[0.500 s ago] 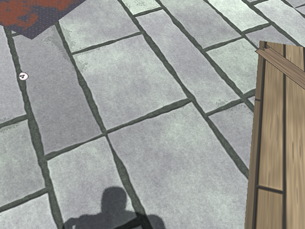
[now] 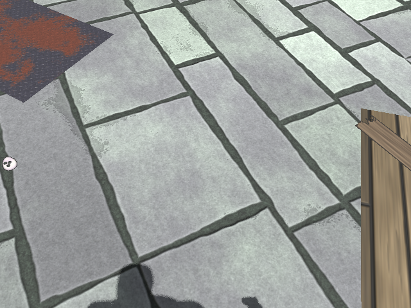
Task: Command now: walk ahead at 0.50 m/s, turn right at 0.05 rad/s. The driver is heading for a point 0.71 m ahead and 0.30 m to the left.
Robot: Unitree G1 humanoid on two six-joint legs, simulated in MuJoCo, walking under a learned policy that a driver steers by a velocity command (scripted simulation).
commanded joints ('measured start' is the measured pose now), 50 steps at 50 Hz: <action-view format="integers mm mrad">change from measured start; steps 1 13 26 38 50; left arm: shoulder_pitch -98 -357 -146 -107 -204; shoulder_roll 122 36 66 161 136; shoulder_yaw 31 6 30 68 35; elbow -123 -184 -100 -12 -96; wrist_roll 10 15 36 15 6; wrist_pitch -32 -48 -51 -44 -92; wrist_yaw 0 -15 -8 8 -2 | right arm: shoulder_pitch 110 240 186 -67 173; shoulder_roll -111 -179 -122 -49 -181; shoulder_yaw -27 -52 -49 -26 -78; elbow -14 53 -37 -152 -130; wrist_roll -15 23 24 17 13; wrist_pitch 2 23 48 70 43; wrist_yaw -9 -40 -43 8 -5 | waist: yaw -54 -96 2 46 -74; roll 89 84 -117 -26 41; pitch -49 8 -52 44 -128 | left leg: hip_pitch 344 236 -288 -240 496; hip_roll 294 195 145 140 271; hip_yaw -420 -234 -162 -52 -547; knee -311 -348 649 173 -255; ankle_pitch -74 131 -173 152 -65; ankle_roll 183 158 -40 -32 254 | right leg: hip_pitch -399 -235 247 257 -490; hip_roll -132 -77 -319 -307 -133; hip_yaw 17 -31 199 -194 0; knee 58 -566 -904 -983 112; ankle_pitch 114 526 269 511 68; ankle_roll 0 85 -132 -116 30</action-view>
